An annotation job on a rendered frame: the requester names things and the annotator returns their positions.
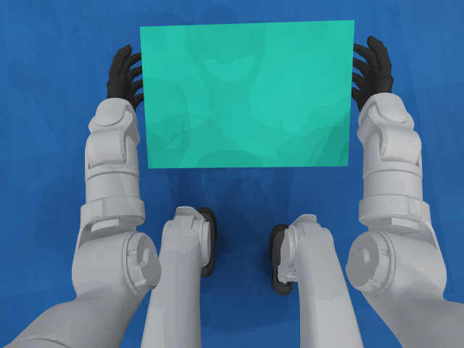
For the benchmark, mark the left robot upper arm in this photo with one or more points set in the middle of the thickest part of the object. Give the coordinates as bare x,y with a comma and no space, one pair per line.
111,276

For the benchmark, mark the right robot hand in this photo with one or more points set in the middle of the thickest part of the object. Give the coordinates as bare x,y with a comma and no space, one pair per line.
377,71

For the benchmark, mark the right robot upper arm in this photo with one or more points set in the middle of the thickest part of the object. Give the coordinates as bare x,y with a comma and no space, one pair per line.
403,280

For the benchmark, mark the right robot shin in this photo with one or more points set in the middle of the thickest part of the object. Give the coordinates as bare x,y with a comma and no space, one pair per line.
284,273

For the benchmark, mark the robot left foot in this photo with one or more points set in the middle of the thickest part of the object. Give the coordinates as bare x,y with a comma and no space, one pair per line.
209,216

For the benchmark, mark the left robot forearm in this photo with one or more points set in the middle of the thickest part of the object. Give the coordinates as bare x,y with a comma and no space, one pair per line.
113,204

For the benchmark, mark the carton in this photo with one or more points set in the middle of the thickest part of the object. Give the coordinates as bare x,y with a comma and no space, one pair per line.
273,94

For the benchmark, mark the left robot hand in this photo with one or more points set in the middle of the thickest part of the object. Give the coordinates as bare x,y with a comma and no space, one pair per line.
120,83

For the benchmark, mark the right robot forearm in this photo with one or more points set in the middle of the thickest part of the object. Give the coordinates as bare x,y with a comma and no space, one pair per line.
392,171

